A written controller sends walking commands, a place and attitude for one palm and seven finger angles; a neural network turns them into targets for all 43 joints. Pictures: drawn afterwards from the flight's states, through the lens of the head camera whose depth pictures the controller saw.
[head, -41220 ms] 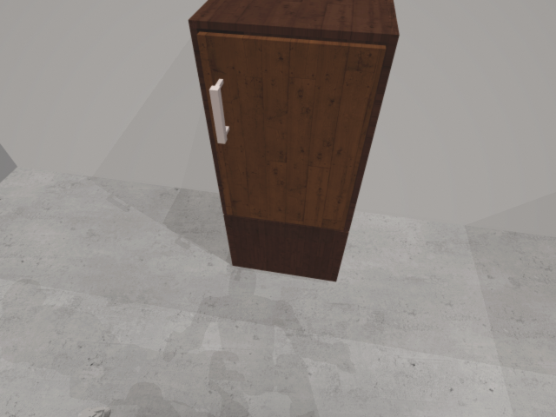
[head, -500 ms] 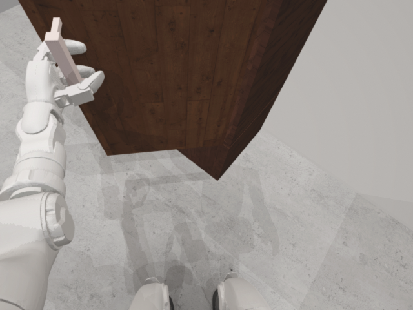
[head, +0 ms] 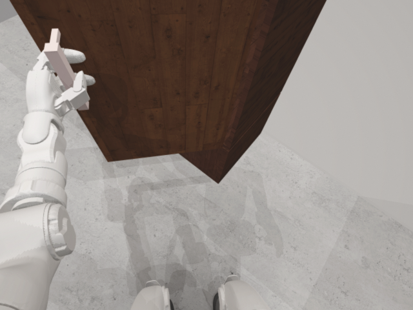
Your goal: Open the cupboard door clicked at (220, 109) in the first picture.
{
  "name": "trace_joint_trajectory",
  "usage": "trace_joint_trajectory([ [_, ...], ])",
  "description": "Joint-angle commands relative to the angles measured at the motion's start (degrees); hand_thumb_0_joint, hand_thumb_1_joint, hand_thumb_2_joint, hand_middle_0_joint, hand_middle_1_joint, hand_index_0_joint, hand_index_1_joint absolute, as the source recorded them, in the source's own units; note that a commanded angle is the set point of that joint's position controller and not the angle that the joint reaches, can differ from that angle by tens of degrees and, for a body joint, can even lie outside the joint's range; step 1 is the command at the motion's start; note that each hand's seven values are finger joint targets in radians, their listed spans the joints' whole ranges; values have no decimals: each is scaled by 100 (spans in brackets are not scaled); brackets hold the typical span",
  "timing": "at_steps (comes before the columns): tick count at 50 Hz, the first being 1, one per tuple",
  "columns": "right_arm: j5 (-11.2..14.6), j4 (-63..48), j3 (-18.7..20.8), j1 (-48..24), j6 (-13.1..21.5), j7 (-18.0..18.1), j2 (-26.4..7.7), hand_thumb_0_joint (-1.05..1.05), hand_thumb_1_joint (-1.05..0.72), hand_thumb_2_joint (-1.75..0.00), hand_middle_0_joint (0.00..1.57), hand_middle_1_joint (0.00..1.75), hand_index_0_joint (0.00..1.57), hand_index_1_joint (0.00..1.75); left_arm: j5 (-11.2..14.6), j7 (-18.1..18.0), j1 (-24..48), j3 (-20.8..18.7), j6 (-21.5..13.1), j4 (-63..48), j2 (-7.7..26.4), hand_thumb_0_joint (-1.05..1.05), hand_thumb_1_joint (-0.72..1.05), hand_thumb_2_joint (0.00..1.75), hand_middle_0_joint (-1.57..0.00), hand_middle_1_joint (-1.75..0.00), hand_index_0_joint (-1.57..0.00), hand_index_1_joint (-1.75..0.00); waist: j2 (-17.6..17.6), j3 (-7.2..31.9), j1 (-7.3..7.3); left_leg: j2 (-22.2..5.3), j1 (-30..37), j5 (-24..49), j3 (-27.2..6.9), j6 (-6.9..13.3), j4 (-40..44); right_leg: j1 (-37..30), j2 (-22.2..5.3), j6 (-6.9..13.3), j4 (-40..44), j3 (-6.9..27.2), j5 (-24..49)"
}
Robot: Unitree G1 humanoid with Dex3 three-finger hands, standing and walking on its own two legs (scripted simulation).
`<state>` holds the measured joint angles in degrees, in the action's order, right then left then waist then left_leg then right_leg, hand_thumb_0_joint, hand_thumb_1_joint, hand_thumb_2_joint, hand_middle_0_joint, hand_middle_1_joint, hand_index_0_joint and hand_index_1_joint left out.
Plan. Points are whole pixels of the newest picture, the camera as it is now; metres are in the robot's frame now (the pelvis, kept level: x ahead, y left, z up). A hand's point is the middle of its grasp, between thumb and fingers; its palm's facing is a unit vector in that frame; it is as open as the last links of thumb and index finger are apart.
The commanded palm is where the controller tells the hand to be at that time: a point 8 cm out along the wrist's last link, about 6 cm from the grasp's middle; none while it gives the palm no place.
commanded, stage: pull the door open along its arc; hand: left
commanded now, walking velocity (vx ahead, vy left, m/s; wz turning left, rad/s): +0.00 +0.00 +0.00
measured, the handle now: (70, 73) +0.55 +0.22 +0.08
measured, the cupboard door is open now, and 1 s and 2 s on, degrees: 49 90 90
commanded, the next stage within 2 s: open thumb and fingers to let go in 0.84 s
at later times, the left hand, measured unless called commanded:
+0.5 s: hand (116, 158) +0.36 +0.12 +0.09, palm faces +0.37 -0.93 +0.02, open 6.0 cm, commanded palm +0.30 +0.19 +0.08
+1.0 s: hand (166, 195) +0.30 +0.05 +0.09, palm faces +0.43 -0.90 -0.03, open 5.8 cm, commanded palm +0.26 +0.09 +0.08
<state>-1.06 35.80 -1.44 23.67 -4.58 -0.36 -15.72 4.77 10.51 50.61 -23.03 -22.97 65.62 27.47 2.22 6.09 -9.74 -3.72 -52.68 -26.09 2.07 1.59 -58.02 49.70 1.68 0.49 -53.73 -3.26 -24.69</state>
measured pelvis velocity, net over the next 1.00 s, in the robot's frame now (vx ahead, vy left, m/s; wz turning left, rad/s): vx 0.02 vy -0.05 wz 0.08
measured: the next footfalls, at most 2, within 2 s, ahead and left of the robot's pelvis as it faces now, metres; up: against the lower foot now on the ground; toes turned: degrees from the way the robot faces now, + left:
none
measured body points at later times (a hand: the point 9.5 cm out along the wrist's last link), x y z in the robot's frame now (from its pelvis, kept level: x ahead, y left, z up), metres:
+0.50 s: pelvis +0.01 -0.02 +0.02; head +0.05 -0.02 +0.47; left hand +0.34 +0.17 +0.09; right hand +0.16 -0.24 -0.08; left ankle +0.01 +0.10 -0.67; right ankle +0.00 -0.12 -0.67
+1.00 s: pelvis +0.02 -0.05 +0.02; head +0.04 -0.07 +0.47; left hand +0.27 +0.09 +0.09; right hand +0.19 -0.26 -0.09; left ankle +0.01 +0.10 -0.67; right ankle +0.00 -0.12 -0.67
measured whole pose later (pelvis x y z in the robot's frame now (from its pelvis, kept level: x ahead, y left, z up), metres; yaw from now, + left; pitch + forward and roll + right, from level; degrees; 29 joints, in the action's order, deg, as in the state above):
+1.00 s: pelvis +0.02 -0.05 +0.02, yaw +4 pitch +8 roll +1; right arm -4.3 33.2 0.1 12.7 -2.0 -0.1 -11.4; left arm -5.3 -32.5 -7.2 12.1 -13.3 6.3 -5.6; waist 2.2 6.5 -0.6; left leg -2.0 -33.3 -24.0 -0.3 -2.2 -48.8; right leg 31.7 0.4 3.9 -50.1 -5.7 -27.1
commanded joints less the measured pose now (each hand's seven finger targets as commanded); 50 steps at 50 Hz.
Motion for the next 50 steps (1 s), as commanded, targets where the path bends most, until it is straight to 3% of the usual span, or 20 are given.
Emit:
trace_joint_trajectory([
  [1,56,-442,401,779,74,17,-937,0,-90,-90,20,30,20,30,233,105,1535,-68,-475,-1713,1177,0,90,90,-40,-135,-40,-135,508,3008,268,236,2504,2897,-360,-13,589,-1309,200,51,528,91,2565],
  [7,186,-786,440,395,84,-18,-823,0,-90,-90,20,30,20,30,514,89,-289,178,-296,-2689,574,0,90,90,-40,-135,-40,-135,65,2569,571,298,2175,2647,-135,29,910,-2046,165,39,724,129,2845],
  [10,242,-975,444,161,152,-44,-754,0,-90,-90,20,30,20,30,641,31,-1405,308,-229,-3486,261,0,90,90,-40,-135,-40,-135,131,2430,763,302,2279,2806,-72,28,1043,-2256,127,57,753,120,3016],
  [11,209,-994,441,-10,206,-43,-606,0,-90,-90,20,30,20,30,986,-646,-1555,-347,-138,-3771,135,0,90,90,-40,-135,-40,-135,-87,2237,1125,311,2020,2667,-40,-37,1151,-2340,127,27,836,34,2847],
  [13,160,-1046,435,-187,348,-125,-546,0,-90,-90,20,30,20,30,832,-1410,-2273,42,-21,-4363,-524,0,90,90,-40,-135,-40,-135,-49,2098,1085,334,2081,2578,2,-85,1223,-2374,114,21,838,-6,2743],
  [14,108,-1054,434,-241,381,-148,-531,0,-90,-90,20,30,20,30,730,-1810,-2580,-124,-14,-4591,-444,0,90,90,-40,-135,-40,-135,-254,2020,1176,337,1975,2595,-1,-80,1233,-2517,109,35,831,-7,2801],
  [16,21,-1071,413,-398,375,-189,-459,0,-90,-90,20,30,20,30,390,-2431,-3026,71,48,-4978,-716,0,90,90,-40,-135,-40,-135,-229,1974,1204,356,1976,2596,30,-103,1270,-2627,37,36,791,35,2898],
  [17,-25,-1100,416,-488,365,-208,-417,0,-90,-90,20,30,20,30,193,-2701,-3123,257,76,-5234,-887,0,90,90,-40,-135,-40,-135,-132,1951,1201,358,2039,2556,44,-109,1277,-2620,16,42,784,49,2848],
  [19,-103,-1091,416,-611,329,-198,-375,0,-90,-90,20,30,20,30,-105,-3208,-3281,502,131,-5435,-1139,0,90,90,-40,-135,-40,-135,-442,1806,1173,346,2039,2387,-12,-107,1282,-2651,-10,56,856,81,2656],
  [20,-119,-1095,408,-733,304,-181,-340,0,-90,-90,20,30,20,30,-210,-3399,-3318,663,170,-5478,-1325,0,90,90,-40,-135,-40,-135,-416,1735,1157,358,2039,2221,-2,-115,1305,-2629,-47,49,904,117,2527],
  [23,-146,-1101,385,-997,265,-107,-273,0,-90,-90,20,30,20,30,-400,-3644,-3377,1126,210,-5729,-1732,0,90,90,-40,-135,-40,-135,-441,1538,1088,369,2152,1911,-8,-115,1360,-2600,-96,58,1063,164,2230],
  [24,-169,-1087,383,-1024,256,-68,-258,0,-90,-90,20,30,20,30,-462,-3708,-3417,1206,208,-5777,-1765,0,90,90,-40,-135,-40,-135,-665,1520,1054,357,2183,1841,-45,-98,1367,-2624,-96,52,1123,180,2148],
  [26,-179,-1105,361,-1189,250,-34,-197,0,-90,-90,20,30,20,30,-500,-3768,-3547,1491,211,-5967,-2041,0,90,90,-40,-135,-40,-135,-467,1450,1076,380,2264,1798,-19,-104,1385,-2659,-145,56,1173,226,2182],
  [30,-214,-1122,322,-1382,253,-6,-110,0,-90,-90,20,30,20,30,-536,-3956,-3942,1853,302,-6106,-2419,0,90,90,-40,-135,-40,-135,-601,1260,1072,401,2294,1704,-47,-102,1383,-2704,-204,31,1292,274,2181],
  [33,-243,-1160,327,-1466,272,-15,-57,0,-90,-90,20,30,20,30,-676,-4031,-4241,2230,341,-6415,-2698,0,90,90,-40,-135,-40,-135,-468,1348,1069,409,2377,1802,-39,-105,1357,-2799,-257,20,1277,329,2474],
  [37,-263,-1239,330,-1508,293,-25,-28,0,-90,-90,20,30,20,30,-779,-4097,-4782,2665,480,-6733,-3015,0,90,90,-40,-135,-40,-135,-597,1327,1052,410,2423,1850,-65,-117,1364,-2913,-309,-15,1287,349,2795],
  [44,-304,-1281,309,-1549,495,-24,61,0,-90,-90,20,30,20,30,-1164,-4239,-5174,3692,690,-7198,-3792,0,90,90,-40,-135,-40,-135,-822,1197,873,408,2446,1785,-167,-109,1230,-2728,-358,-38,1291,352,2845],
  [46,-305,-1218,299,-1591,562,-3,51,0,-90,-90,20,30,20,30,-1195,-4310,-4871,3667,711,-7180,-3713,0,90,90,-40,-135,-40,-135,-751,1097,821,419,2381,1610,-183,-106,1171,-2542,-391,-50,1321,376,2606],
  [47,-311,-1118,290,-1603,570,38,32,0,-90,-90,20,30,20,30,-1178,-4378,-4250,3496,680,-7166,-3508,0,90,90,-40,-135,-40,-135,-822,1091,746,432,2316,1475,-202,-103,1119,-2435,-429,-78,1355,442,2395],
  [50,-310,-1048,288,-1671,592,107,72,0,-90,-90,20,30,20,30,-1063,-4368,-4434,3300,665,-6917,-3429,0,69,81,-38,-133,-38,-133,-909,1170,877,479,2205,1334,-211,-118,1121,-2603,-504,-112,1509,623,2208],
])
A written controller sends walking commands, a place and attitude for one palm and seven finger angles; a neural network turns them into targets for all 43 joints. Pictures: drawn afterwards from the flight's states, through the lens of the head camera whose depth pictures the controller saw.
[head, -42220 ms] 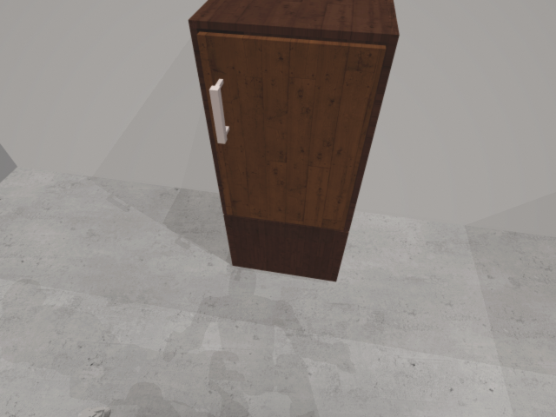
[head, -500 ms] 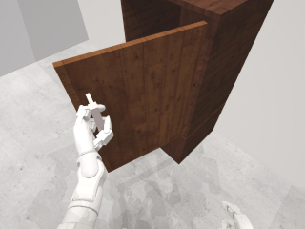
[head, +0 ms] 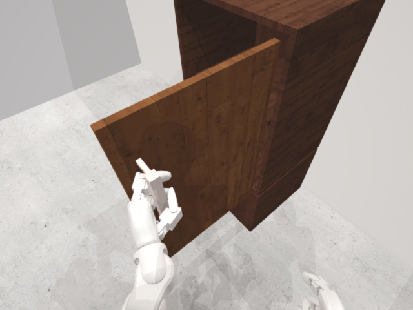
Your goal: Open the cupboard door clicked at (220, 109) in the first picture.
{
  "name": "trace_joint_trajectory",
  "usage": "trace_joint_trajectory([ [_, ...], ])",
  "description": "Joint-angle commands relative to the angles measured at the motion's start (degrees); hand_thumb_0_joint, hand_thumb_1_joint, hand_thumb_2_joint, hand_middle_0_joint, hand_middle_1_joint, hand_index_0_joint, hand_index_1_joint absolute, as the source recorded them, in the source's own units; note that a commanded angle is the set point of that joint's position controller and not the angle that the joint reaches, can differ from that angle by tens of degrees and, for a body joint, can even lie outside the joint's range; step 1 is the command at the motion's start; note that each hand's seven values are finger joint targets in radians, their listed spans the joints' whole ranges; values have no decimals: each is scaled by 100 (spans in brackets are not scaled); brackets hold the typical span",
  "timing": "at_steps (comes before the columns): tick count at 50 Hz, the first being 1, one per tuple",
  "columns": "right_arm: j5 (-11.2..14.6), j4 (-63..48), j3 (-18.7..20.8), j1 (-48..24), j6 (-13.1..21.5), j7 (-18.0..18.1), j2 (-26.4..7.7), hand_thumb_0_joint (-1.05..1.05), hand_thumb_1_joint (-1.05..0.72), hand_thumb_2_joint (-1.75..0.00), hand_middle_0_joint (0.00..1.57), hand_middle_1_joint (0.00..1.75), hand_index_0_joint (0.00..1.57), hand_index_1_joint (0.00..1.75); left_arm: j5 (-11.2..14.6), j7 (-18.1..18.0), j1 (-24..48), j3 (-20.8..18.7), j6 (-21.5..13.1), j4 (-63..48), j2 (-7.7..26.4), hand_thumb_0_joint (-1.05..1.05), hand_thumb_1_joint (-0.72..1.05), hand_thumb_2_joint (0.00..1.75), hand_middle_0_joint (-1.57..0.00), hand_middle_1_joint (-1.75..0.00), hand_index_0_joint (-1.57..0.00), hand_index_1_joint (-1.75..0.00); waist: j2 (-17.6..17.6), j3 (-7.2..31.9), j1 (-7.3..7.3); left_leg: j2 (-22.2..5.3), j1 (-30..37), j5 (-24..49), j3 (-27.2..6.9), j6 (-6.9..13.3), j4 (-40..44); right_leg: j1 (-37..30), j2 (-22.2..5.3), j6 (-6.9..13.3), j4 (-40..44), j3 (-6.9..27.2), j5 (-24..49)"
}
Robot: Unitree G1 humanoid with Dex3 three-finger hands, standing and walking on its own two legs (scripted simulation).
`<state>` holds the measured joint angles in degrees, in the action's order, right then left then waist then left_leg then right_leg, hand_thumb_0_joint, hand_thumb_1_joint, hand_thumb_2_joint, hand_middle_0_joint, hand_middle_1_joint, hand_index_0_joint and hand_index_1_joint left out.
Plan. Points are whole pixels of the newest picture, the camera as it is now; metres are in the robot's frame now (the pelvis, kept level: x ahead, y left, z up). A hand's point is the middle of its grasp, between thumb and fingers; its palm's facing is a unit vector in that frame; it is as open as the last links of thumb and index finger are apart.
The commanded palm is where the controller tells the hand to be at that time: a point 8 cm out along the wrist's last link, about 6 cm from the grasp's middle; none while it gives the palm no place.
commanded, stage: open thumb and fingers to let go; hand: left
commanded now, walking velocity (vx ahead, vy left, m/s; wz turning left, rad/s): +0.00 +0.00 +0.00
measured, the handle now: (154, 191) +0.33 +0.12 +0.06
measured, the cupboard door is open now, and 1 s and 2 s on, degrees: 90 90 89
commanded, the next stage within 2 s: slide the hand sideways off the handle in 0.76 s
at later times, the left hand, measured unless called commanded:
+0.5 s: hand (172, 204) +0.30 +0.08 +0.06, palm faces +0.36 -0.93 -0.02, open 13.1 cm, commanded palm +0.26 +0.12 +0.06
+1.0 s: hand (168, 220) +0.27 +0.08 +0.06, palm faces -0.03 -0.99 -0.10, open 15.5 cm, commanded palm +0.26 +0.12 +0.06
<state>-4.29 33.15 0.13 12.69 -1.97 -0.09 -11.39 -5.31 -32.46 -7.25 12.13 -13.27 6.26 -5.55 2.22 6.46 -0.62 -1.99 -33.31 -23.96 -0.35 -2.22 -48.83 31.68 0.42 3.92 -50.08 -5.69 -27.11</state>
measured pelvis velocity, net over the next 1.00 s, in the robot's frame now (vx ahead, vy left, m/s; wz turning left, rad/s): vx -0.03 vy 0.03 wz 0.00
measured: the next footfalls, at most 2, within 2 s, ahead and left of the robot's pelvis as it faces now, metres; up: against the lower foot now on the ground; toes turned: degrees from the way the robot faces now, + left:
none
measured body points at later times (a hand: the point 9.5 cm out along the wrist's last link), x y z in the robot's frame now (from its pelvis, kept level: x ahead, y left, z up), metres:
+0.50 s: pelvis -0.02 +0.01 +0.00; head +0.01 -0.01 +0.45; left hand +0.28 +0.13 +0.07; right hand +0.15 -0.21 -0.11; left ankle +0.00 +0.15 -0.70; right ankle -0.02 -0.07 -0.70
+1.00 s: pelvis -0.03 +0.03 -0.01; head +0.00 +0.02 +0.44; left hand +0.27 +0.14 +0.06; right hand +0.14 -0.19 -0.11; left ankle +0.00 +0.15 -0.70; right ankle -0.02 -0.07 -0.70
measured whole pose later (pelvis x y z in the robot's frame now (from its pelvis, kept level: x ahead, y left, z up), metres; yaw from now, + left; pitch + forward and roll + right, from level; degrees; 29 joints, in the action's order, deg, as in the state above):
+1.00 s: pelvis -0.03 +0.03 -0.01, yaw +0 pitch +8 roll +0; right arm -2.0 32.1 -1.1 12.3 -0.2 0.3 -11.3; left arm -3.2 -12.9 0.9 13.4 -16.3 12.2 1.9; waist 2.4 5.1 0.3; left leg -0.7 -37.4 -23.7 0.2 0.3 -53.3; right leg 35.0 -1.0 1.9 -53.0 -5.1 -25.8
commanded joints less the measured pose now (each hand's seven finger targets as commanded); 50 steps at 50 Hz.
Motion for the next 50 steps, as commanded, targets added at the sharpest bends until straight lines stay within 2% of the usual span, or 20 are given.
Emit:
trace_joint_trajectory([
  [1,28,-775,135,-587,334,87,-362,0,-90,-90,20,30,20,30,-44,-41,1408,-193,-319,-981,-132,0,62,78,-38,-132,-38,-132,-917,1170,-37,303,273,1125,23,266,213,-809,-384,-453,1134,884,2456],
  [4,30,-775,147,-563,336,79,-369,0,-90,-90,20,30,20,30,-29,17,1433,-189,-330,-907,-162,0,41,69,-36,-130,-36,-130,-862,1255,-3,298,309,1189,20,273,230,-851,-376,-447,1095,843,2569],
  [6,33,-745,152,-569,339,81,-378,0,-90,-90,20,30,20,30,-20,42,1631,-183,-369,-858,-173,0,27,63,-35,-128,-35,-128,-891,1217,-49,289,305,1163,22,278,229,-787,-378,-454,1081,832,2514],
  [13,35,-721,153,-619,368,72,-385,0,-90,-90,20,30,20,30,-20,10,2049,-157,-444,-563,-231,0,-22,42,-32,-123,-32,-123,-877,1140,-95,280,289,973,13,290,216,-546,-342,-414,1105,774,1944],
  [15,27,-755,161,-618,373,53,-386,0,-90,-90,20,30,20,30,-22,-8,2030,-155,-454,-598,-267,0,-36,36,-31,-122,-31,-122,-730,1295,-26,278,350,1055,28,294,234,-573,-302,-384,1034,712,1984],
  [17,41,-752,156,-613,363,56,-389,0,-90,-90,20,30,20,30,-22,-27,2074,-184,-439,-503,-242,0,-50,30,-30,-120,-30,-120,-841,1207,-37,277,304,998,25,294,243,-537,-292,-371,1054,689,1845],
  [19,34,-743,157,-618,356,60,-394,0,-90,-90,20,30,20,30,-68,-73,2239,-191,-424,-483,-226,0,-50,30,-30,-120,-30,-120,-801,1219,-35,271,318,1017,14,301,247,-504,-261,-342,1036,663,1738],
  [27,27,-768,161,-631,364,34,-399,0,-90,-90,20,30,20,30,-120,-206,2470,-81,-341,-352,-398,0,-50,30,-23,-80,-23,-80,-671,1287,-31,236,376,1020,15,301,262,-307,-149,-259,891,462,1455],
  [31,32,-804,159,-631,349,23,-389,0,-90,-90,20,30,20,30,-89,-241,2282,-159,-283,-384,-380,0,-50,30,-20,-60,-20,-60,-660,1334,64,234,375,1099,20,282,299,-410,-121,-227,856,426,1513],
  [32,22,-818,147,-648,357,14,-386,0,-90,-90,20,30,20,30,-95,-249,2324,-53,-264,-450,-474,0,-50,30,-19,-55,-19,-55,-561,1352,33,232,412,1123,36,287,288,-372,-108,-225,831,398,1546],
  [34,32,-804,143,-644,367,17,-398,0,-90,-90,20,30,20,30,-91,-265,2315,-113,-240,-417,-428,0,-50,30,-18,-45,-18,-45,-720,1233,18,217,375,1070,4,286,282,-315,-96,-226,871,396,1412],
  [37,30,-811,131,-678,383,-6,-384,0,-90,-90,20,30,20,30,-109,-314,2371,-13,-209,-423,-566,0,-50,30,-15,-30,-15,-30,-605,1182,7,209,396,1012,-3,276,286,-187,-69,-207,807,320,1261],
  [39,38,-804,125,-694,391,-18,-393,0,-90,-90,20,30,20,30,-136,-340,2442,20,-177,-393,-601,0,-50,30,-15,-30,-15,-30,-643,1084,-2,202,367,945,-45,269,304,-118,-56,-190,813,291,1098],
  [43,39,-797,127,-735,406,-23,-379,0,-90,-90,20,30,20,30,-109,-385,2540,45,-122,-423,-659,0,-50,30,-15,-30,-15,-30,-593,1206,10,209,364,895,-42,261,282,-84,-47,-187,751,265,1030],
  [44,71,-586,105,-338,361,-36,-591,0,-90,-90,20,30,20,30,-680,839,2538,1230,-393,-380,-103,0,-50,30,-15,-30,-15,-30,-944,737,-544,222,417,952,-63,385,209,211,-91,-225,729,451,1527],
  [45,144,-785,173,-256,376,4,-592,0,-90,-90,20,30,20,30,-448,1510,2869,732,-677,-866,377,0,-50,30,-15,-30,-15,-30,-565,1295,-334,241,499,1042,-39,408,177,-1,-135,-193,630,481,1749],
  [46,178,-845,162,-260,400,51,-600,0,-90,-90,20,30,20,30,-326,2020,2870,715,-838,-1031,560,0,-50,30,-15,-30,-15,-30,-351,1575,-289,251,660,1134,-33,418,161,-129,-138,-172,560,509,1893],
  [48,320,-1008,97,-264,487,102,-594,0,-90,-90,20,30,20,30,142,2889,2582,834,-920,-906,429,0,-50,30,-15,-30,-15,-30,-211,1379,-305,246,738,972,-83,409,238,-26,-101,-170,600,442,1677],
  [49,405,-1084,60,-291,520,122,-591,0,-90,-90,20,30,20,30,496,3107,2617,801,-850,-913,283,0,-50,30,-15,-30,-15,-30,-134,1244,-301,235,794,810,-112,391,324,11,-68,-165,690,405,1426],
  [50,452,-1098,22,-363,573,158,-590,0,-90,-90,20,30,20,30,824,3180,2564,663,-748,-693,183,0,-50,30,-15,-30,-15,-30,-325,954,-316,222,693,524,-147,369,386,144,-35,-206,784,345,1086],
])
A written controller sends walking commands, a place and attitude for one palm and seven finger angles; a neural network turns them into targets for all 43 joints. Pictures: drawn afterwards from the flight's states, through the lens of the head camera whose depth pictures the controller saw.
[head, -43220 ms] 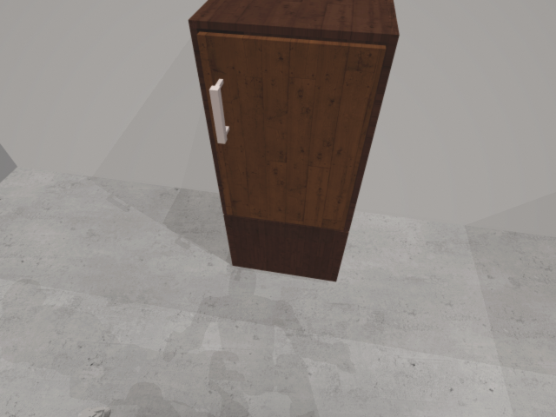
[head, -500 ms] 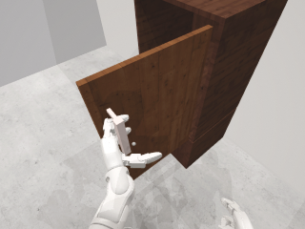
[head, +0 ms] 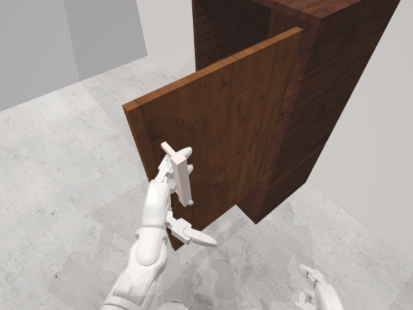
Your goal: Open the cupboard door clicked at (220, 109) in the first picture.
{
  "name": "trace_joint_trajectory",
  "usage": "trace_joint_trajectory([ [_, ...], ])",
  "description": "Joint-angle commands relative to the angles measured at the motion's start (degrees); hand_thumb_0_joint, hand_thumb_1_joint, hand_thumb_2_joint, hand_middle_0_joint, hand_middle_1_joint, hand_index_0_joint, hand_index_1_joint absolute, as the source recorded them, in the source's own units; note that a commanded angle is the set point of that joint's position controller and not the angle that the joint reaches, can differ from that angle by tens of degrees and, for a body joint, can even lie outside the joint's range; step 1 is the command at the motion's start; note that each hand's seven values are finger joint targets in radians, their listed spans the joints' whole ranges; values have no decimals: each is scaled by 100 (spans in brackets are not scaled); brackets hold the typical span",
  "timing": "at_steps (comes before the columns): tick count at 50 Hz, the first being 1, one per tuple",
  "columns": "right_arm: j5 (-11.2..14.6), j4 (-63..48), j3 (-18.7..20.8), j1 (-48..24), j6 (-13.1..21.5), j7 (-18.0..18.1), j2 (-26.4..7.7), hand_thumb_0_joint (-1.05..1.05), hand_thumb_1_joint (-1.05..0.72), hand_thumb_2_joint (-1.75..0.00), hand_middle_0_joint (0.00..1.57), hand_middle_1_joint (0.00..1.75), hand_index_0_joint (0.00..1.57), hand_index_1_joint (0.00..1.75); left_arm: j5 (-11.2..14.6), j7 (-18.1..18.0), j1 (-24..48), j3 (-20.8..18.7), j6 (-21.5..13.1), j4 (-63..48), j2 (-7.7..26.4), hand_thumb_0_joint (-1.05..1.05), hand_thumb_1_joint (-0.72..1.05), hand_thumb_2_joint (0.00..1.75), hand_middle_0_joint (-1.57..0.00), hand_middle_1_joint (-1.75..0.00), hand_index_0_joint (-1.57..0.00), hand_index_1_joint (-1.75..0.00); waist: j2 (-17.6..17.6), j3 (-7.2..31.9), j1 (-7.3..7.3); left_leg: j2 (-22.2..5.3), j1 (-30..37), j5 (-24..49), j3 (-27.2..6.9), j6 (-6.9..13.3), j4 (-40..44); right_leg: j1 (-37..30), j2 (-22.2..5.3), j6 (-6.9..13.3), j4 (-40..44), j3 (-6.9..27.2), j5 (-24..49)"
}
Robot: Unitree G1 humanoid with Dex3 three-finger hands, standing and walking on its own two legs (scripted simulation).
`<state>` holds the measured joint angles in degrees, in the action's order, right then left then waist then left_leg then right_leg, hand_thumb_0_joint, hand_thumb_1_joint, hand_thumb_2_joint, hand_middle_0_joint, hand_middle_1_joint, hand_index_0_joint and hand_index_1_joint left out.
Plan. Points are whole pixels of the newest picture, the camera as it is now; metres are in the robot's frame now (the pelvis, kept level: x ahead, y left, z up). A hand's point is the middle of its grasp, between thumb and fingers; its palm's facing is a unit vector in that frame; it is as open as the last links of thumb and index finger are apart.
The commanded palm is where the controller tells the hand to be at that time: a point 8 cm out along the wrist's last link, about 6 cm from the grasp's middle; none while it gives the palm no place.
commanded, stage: slide the hand sideways off the handle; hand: left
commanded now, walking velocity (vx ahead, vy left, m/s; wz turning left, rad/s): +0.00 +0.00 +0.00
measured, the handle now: (176, 175) +0.35 +0.08 +0.07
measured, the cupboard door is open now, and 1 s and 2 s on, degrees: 90 89 89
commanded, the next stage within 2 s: draw the hand back to the body in 1.06 s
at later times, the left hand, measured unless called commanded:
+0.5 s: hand (177, 216) +0.27 +0.07 +0.07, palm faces -0.09 -1.00 -0.02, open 16.0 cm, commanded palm +0.24 +0.14 +0.07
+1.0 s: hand (139, 237) +0.23 +0.13 +0.06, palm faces -0.02 -1.00 -0.05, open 16.3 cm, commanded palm +0.20 +0.19 +0.07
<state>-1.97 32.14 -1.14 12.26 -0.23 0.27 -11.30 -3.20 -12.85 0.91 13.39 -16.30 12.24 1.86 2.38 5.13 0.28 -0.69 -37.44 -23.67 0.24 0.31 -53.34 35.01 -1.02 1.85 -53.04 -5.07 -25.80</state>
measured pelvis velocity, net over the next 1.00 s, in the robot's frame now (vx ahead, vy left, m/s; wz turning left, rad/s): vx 0.02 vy -0.01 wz -0.01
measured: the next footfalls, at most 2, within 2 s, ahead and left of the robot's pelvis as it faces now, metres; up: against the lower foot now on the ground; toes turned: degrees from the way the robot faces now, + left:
none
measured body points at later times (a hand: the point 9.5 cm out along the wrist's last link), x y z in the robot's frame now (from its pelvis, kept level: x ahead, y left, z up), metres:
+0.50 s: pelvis +0.01 +0.00 +0.00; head +0.05 -0.01 +0.45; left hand +0.27 +0.13 +0.07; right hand +0.17 -0.22 -0.09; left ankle +0.03 +0.12 -0.69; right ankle +0.01 -0.10 -0.69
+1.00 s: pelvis +0.02 -0.01 -0.01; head +0.06 -0.02 +0.44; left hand +0.23 +0.19 +0.07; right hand +0.20 -0.24 -0.09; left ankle +0.03 +0.12 -0.69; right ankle +0.01 -0.10 -0.69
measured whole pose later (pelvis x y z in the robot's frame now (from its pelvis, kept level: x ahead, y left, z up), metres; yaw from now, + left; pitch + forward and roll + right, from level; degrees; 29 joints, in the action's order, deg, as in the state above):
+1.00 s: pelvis +0.02 -0.01 -0.01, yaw +0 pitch +10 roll -1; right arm 0.5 26.2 -1.0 15.0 5.1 2.3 -13.7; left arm 10.7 7.9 -26.9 -0.9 -18.1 -10.2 9.5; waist 2.8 6.2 0.7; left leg -1.7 -39.9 -27.4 -0.3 -0.6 -57.1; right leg 37.2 0.0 2.3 -56.1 -5.4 -29.1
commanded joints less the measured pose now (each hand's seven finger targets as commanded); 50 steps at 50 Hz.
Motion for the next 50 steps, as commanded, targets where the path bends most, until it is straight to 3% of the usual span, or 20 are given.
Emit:
trace_joint_trajectory([
  [1,251,-996,132,-349,434,147,-625,0,-90,-90,20,30,20,30,853,1176,1808,333,-360,-1242,-549,0,-50,30,-15,-30,-15,-30,-555,979,-381,94,1040,288,-234,100,907,-166,125,-27,1163,250,680],
  [3,259,-1039,123,-418,507,143,-656,0,-90,-90,20,30,20,30,1007,948,1735,27,-254,-1291,-468,0,-50,30,-15,-30,-15,-30,-610,962,-246,121,977,73,-234,71,1018,-203,120,-43,1207,227,356],
  [5,210,-1081,146,-363,551,86,-661,0,-90,-90,20,30,20,30,888,685,1324,-264,-264,-1493,-226,0,-50,30,-15,-30,-15,-30,-567,1330,-39,121,1103,488,-218,63,1045,-478,120,2,1065,192,724],
  [6,185,-1128,150,-332,548,50,-656,0,-90,-90,20,30,20,30,809,589,1002,-308,-271,-1495,-190,0,-50,30,-15,-30,-15,-30,-710,1295,-13,104,1075,626,-184,68,1032,-515,123,-9,1040,172,870],
  [8,150,-1161,161,-298,536,-18,-646,0,-90,-90,20,30,20,30,637,469,721,-299,-336,-1615,-151,0,-50,30,-15,-30,-15,-30,-701,1241,-1,99,995,733,-134,68,988,-528,109,-12,987,200,1018],
  [9,144,-1179,167,-285,514,-40,-668,0,-90,-90,20,30,20,30,535,435,589,-419,-365,-1682,37,0,-50,30,-15,-30,-15,-30,-630,1231,52,92,951,769,-133,62,998,-587,107,13,961,212,1032],
  [10,141,-1207,162,-329,509,-62,-632,0,-90,-90,20,30,20,30,519,437,523,-338,-389,-1743,-56,0,-50,30,-15,-30,-15,-30,-570,1151,23,92,943,734,-103,66,978,-529,105,8,953,223,1024],
  [12,134,-1277,162,-323,482,-81,-632,0,-90,-90,20,30,20,30,530,443,155,-514,-422,-1878,95,0,-50,30,-15,-30,-15,-30,-512,1113,103,97,860,720,-53,63,980,-623,108,18,968,261,1050],
  [18,139,-1356,163,-312,434,-30,-636,0,-90,-90,20,30,20,30,589,608,-267,-673,-411,-2213,289,0,-50,30,-15,-30,-15,-30,-519,934,22,101,738,634,-8,79,889,-551,122,-15,999,325,1044],
  [22,163,-1377,173,-252,477,2,-641,0,-90,-90,20,30,20,30,709,790,-566,-676,-413,-2584,290,0,-50,30,-15,-30,-15,-30,-350,1065,-1,110,816,871,-28,68,834,-629,137,-13,902,300,1352],
  [25,172,-1430,196,-179,542,-3,-648,0,-90,-90,20,30,20,30,779,903,-1162,-664,-403,-2792,286,0,-50,30,-15,-30,-15,-30,-455,1186,-1,101,827,1121,-40,74,749,-690,151,-32,809,270,1690],
  [31,179,-1489,218,-106,625,47,-694,0,-90,-90,20,30,20,30,806,1220,-1560,-810,-470,-3216,580,0,-50,30,-15,-30,-15,-30,-411,1023,-90,123,648,1078,-66,82,582,-516,139,-55,718,323,1736],
  [33,189,-1505,228,-88,673,70,-704,0,-90,-90,20,30,20,30,874,1332,-1634,-844,-493,-3306,609,0,-50,30,-15,-30,-15,-30,-375,1010,-121,133,603,996,-73,83,516,-421,136,-69,712,324,1636],
  [38,211,-1523,237,-30,744,141,-716,0,-90,-90,20,30,20,30,1134,1624,-2217,-1305,-498,-3378,917,0,-50,30,-15,-30,-15,-30,-587,1123,-26,174,372,1071,-50,77,376,-673,87,-127,725,471,1932],
  [43,245,-1526,232,-57,810,199,-743,0,-90,-90,20,30,20,30,1324,1859,-2280,-1489,-519,-3449,1032,0,-50,30,-15,-30,-15,-30,-412,955,-77,187,213,945,-61,65,261,-527,63,-162,753,563,1771],
  [45,242,-1492,262,-44,848,224,-761,0,-90,-90,20,30,20,30,1420,1962,-2423,-1723,-573,-3464,1193,0,-50,30,-15,-30,-15,-30,-506,1116,-45,175,158,978,-79,58,167,-622,22,-199,755,681,1909],
  [48,271,-1537,259,-14,892,236,-772,0,-90,-90,20,30,20,30,1529,2172,-2558,-1650,-631,-3631,1155,0,-50,30,-15,-30,-15,-30,-316,1138,-61,185,223,1052,-93,63,187,-570,57,-174,669,574,1953],
  [50,283,-1530,274,-18,905,250,-788,0,-90,-90,20,30,20,30,1577,2254,-2695,-1753,-618,-3567,1251,0,-50,30,-15,-30,-15,-30,-431,1100,-80,172,140,999,-103,64,142,-515,64,-188,674,581,1835],
])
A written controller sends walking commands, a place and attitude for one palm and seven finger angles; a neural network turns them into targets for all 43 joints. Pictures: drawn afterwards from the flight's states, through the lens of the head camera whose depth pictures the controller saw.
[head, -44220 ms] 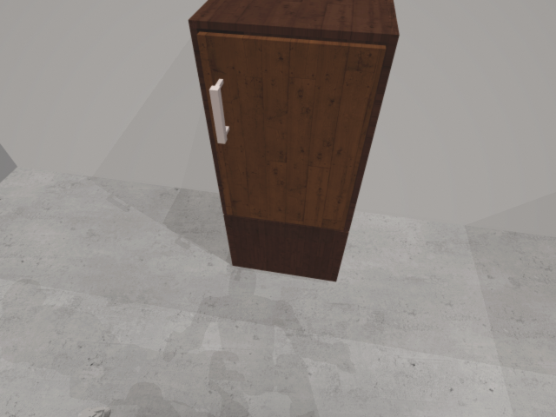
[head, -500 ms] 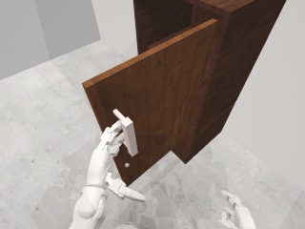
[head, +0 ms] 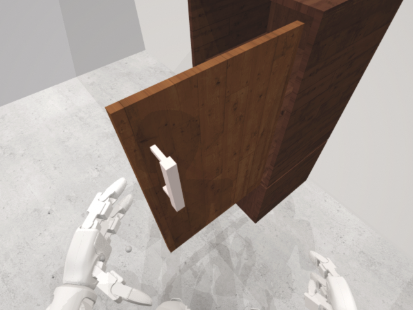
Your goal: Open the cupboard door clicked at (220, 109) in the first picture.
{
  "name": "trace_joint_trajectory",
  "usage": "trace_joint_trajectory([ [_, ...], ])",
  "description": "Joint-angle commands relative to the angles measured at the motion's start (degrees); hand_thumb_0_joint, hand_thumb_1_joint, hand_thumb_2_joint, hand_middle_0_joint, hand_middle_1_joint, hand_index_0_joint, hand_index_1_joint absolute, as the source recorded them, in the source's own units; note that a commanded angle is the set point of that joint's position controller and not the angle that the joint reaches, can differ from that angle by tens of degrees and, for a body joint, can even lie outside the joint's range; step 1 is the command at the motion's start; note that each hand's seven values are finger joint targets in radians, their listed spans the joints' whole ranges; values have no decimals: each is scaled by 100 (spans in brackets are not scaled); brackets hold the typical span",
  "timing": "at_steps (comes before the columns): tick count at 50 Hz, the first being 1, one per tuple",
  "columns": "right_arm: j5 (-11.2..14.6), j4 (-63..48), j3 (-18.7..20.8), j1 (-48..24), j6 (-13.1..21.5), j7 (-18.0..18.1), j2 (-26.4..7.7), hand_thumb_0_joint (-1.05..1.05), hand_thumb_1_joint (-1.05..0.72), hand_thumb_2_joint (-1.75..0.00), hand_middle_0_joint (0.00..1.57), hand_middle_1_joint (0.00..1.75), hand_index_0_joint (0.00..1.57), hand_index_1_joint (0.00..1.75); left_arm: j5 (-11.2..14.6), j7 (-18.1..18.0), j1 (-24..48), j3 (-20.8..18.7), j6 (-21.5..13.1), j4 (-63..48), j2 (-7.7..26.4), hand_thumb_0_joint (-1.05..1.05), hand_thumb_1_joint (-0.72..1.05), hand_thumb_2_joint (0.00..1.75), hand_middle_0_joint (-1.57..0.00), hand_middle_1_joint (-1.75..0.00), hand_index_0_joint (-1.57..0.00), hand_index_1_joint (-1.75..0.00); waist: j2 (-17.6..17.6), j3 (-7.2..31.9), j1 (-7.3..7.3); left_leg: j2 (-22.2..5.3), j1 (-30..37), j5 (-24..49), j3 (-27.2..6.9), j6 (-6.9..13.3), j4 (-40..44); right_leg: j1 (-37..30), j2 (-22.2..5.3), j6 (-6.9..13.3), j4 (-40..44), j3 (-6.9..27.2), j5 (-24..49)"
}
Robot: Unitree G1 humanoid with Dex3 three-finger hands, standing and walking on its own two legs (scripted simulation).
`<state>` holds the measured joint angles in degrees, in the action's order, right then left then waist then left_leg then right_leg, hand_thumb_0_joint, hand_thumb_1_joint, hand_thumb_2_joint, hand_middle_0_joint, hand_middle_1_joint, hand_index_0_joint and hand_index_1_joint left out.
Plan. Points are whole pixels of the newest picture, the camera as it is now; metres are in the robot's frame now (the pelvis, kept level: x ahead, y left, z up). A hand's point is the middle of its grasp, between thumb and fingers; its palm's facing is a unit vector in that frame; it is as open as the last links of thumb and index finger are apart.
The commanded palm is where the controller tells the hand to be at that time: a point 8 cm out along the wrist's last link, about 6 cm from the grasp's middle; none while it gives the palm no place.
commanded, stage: slide the hand sideways off the handle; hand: left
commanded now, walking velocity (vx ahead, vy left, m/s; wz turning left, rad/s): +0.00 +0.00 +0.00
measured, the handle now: (167, 179) +0.34 +0.10 +0.08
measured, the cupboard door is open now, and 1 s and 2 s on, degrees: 89 89 89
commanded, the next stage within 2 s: draw the hand back to the body in 0.06 s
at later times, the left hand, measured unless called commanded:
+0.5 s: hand (98, 248) +0.20 +0.17 +0.11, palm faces -0.02 -1.00 -0.08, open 16.3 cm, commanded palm +0.17 +0.23 +0.12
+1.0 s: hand (29, 227) +0.20 +0.25 +0.16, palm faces +0.29 -0.88 -0.37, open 13.4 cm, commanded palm +0.16 +0.29 +0.19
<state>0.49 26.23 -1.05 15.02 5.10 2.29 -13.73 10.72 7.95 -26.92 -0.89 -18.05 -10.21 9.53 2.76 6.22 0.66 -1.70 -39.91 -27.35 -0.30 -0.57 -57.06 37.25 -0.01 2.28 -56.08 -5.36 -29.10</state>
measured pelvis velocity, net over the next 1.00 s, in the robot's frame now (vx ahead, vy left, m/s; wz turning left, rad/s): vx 0.01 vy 0.03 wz -0.02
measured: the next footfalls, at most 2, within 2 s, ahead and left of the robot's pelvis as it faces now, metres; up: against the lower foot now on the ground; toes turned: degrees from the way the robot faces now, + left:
none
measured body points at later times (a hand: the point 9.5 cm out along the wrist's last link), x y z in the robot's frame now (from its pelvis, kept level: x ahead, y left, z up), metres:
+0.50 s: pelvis +0.00 +0.02 +0.01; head +0.01 +0.00 +0.46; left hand +0.19 +0.23 +0.12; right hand +0.17 -0.20 -0.06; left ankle +0.01 +0.13 -0.68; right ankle -0.01 -0.09 -0.68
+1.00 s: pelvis +0.01 +0.03 +0.05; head +0.00 +0.02 +0.50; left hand +0.18 +0.29 +0.18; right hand +0.19 -0.19 -0.03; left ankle +0.01 +0.13 -0.68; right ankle -0.01 -0.09 -0.68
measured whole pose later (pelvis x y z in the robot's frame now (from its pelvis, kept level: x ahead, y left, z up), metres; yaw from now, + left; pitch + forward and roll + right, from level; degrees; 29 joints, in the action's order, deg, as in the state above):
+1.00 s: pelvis +0.01 +0.03 +0.05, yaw -1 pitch -1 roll -1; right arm 0.1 32.7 -3.5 13.5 7.3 6.0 -13.2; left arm 1.9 -6.9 -31.1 -9.0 -2.5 -23.2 17.6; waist 3.4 0.9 3.4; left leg -0.2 -14.3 -18.9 2.1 1.9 -34.3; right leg 11.4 -0.6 -0.4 -31.1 -3.0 -18.6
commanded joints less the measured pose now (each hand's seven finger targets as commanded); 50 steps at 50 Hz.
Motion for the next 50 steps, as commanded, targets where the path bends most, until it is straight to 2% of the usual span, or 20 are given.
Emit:
trace_joint_trajectory([
  [1,47,-939,272,-307,382,54,-546,0,-90,-90,20,30,20,30,217,214,-17,-344,-451,-1320,470,0,-50,30,-15,-30,-15,-30,-421,964,-85,277,399,1386,-58,148,524,-745,-29,-217,964,604,2163],
  [2,51,-994,265,-310,403,51,-553,0,-90,-90,20,30,20,30,217,250,-1,-197,-458,-1433,386,0,-50,30,-15,-30,-15,-30,-276,976,-95,282,439,1388,-59,156,541,-667,-8,-196,920,535,2069],
  [6,48,-1018,265,-282,473,62,-574,0,-90,-90,20,30,20,30,175,164,155,-58,-413,-1440,345,0,-50,30,-15,-30,-15,-30,-372,799,-161,264,361,1138,-106,164,508,-359,24,-172,928,484,1526],
  [8,43,-1040,272,-276,489,61,-574,0,-90,-90,20,30,20,30,114,82,180,-94,-396,-1516,392,0,-50,30,-15,-30,-15,-30,-293,852,-121,260,395,1095,-107,165,527,-307,43,-143,886,436,1388],
  [9,47,-1048,282,-259,475,63,-580,0,-90,-90,20,30,20,30,111,20,119,-302,-381,-1655,598,0,-50,30,-15,-30,-15,-30,-298,983,-50,249,417,1155,-110,167,567,-461,55,-123,894,450,1402],
  [11,76,-1132,260,-287,463,64,-531,0,-90,-90,20,30,20,30,72,-65,19,-327,-311,-1924,624,0,-50,30,-15,-30,-15,-30,-137,1107,8,247,619,1247,-89,174,698,-589,68,-112,887,375,1522],
  [13,100,-1136,232,-288,465,80,-518,0,-90,-90,20,30,20,30,71,-136,85,-360,-219,-2111,660,0,-50,30,-15,-30,-15,-30,-10,1068,3,230,764,1288,-106,171,806,-607,92,-105,910,306,1570],
  [15,113,-1098,203,-302,447,88,-497,0,-90,-90,20,30,20,30,119,-164,-113,-433,-48,-1946,626,0,-50,30,-15,-30,-15,-30,-191,881,-7,209,754,1284,-128,175,893,-670,115,-119,1019,278,1588],
  [19,148,-1073,164,-381,456,130,-539,0,-90,-90,20,30,20,30,251,-14,-196,-523,221,-1868,660,0,-50,30,-15,-30,-15,-30,-299,572,-36,194,766,1057,-127,178,1050,-729,116,-153,1295,298,1308],
  [28,185,-971,88,-398,668,201,-571,0,-90,-90,20,30,20,30,511,273,-79,-923,473,-2269,938,0,-50,30,-15,-30,-15,-30,-49,516,48,178,1268,1320,-207,149,1393,-988,144,-133,1453,143,1587],
  [33,207,-876,67,-472,742,233,-592,0,-90,-90,20,30,20,30,634,397,18,-1243,730,-2320,1133,0,-32,37,-16,-30,-16,-30,-89,396,99,172,1407,1348,-230,146,1569,-1161,143,-141,1625,104,1606],
  [34,132,-840,104,-514,656,376,-525,0,-90,-90,20,30,20,30,-239,-422,91,-1512,865,-2538,2029,0,-29,39,-16,-30,-16,-30,-208,384,323,120,1503,1224,-82,184,1766,-1351,-15,-61,2134,525,1401],
  [35,73,-837,39,-565,629,418,-447,0,-90,-90,20,30,20,30,-326,-760,0,-1192,977,-2628,1467,0,-26,40,-16,-30,-16,-30,-181,39,180,157,1623,1188,-26,193,1834,-1276,-60,-85,2355,536,1312],
  [36,72,-725,34,-487,586,424,-420,0,-90,-90,20,30,20,30,-481,-983,-228,-1055,1065,-2501,1291,0,-22,42,-16,-30,-16,-30,-101,-11,157,122,1818,1284,-15,203,1903,-1366,-77,-98,2394,456,1386],
  [37,56,-686,18,-513,549,419,-445,0,-90,-90,20,30,20,30,-579,-1132,-266,-1031,1132,-2574,1293,0,-18,43,-16,-30,-16,-30,-48,9,170,105,1941,1442,-33,208,1997,-1492,-68,-101,2401,390,1540],
  [38,39,-650,17,-569,522,418,-453,0,-90,-90,20,30,20,30,-657,-1246,-223,-1055,1158,-2647,1355,0,-15,45,-16,-30,-16,-30,107,72,171,92,2095,1485,-28,203,2115,-1611,-72,-105,2460,378,1569],
  [40,14,-554,15,-662,498,435,-474,0,-90,-90,20,30,20,30,-740,-1407,-184,-1116,1211,-2510,1412,0,-8,48,-16,-30,-16,-30,-196,-70,151,72,2264,1536,-13,224,2298,-1789,-68,-126,2675,368,1618],
  [44,-23,-396,-8,-799,542,437,-525,0,-90,-90,20,30,20,30,-852,-1575,140,-1250,1166,-2600,1564,0,6,54,-17,-30,-17,-30,205,-180,178,55,2658,1658,-36,202,2755,-2189,-69,-98,2954,327,1666],
  [46,-33,-332,4,-805,570,428,-499,0,-90,-90,20,30,20,30,-886,-1607,7,-1312,1150,-2622,1546,0,13,57,-17,-30,-17,-30,204,-104,213,23,2909,2041,-37,190,2924,-2380,-49,-107,2979,289,1960],
  [50,-53,-215,29,-905,569,366,-512,0,-90,-90,20,30,20,30,-871,-1620,-60,-1477,1140,-2524,1568,0,27,63,-18,-30,-18,-30,-83,-221,250,-35,3103,2473,-36,167,3210,-2737,-34,-119,3167,269,2262],
])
